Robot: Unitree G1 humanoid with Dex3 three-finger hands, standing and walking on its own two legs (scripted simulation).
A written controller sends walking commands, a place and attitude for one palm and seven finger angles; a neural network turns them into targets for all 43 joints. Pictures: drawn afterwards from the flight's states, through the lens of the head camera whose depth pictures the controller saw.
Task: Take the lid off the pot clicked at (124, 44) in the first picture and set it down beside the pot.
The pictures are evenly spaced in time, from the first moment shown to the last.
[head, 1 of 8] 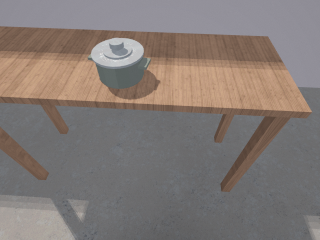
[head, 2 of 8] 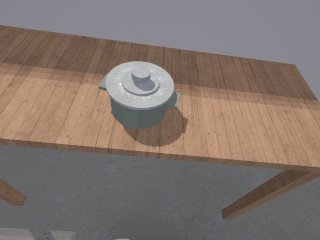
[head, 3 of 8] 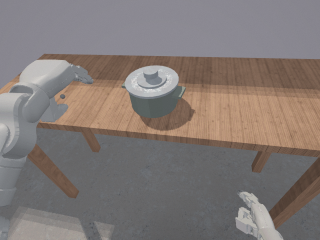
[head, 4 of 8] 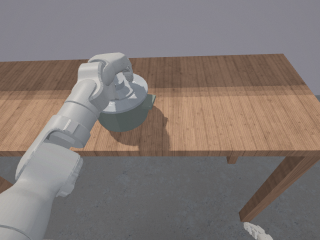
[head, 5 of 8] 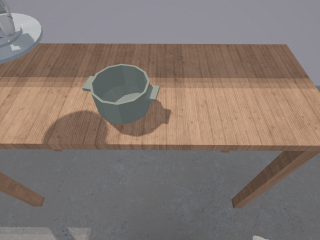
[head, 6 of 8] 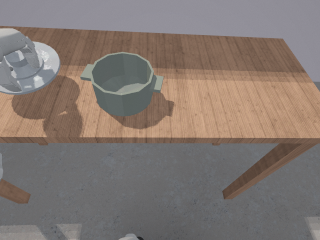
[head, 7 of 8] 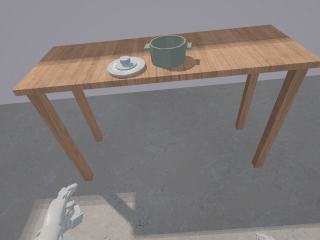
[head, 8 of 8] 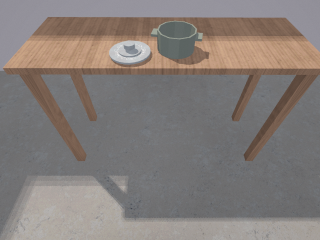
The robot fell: no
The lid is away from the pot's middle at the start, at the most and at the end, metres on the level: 0.00 0.26 0.20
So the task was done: no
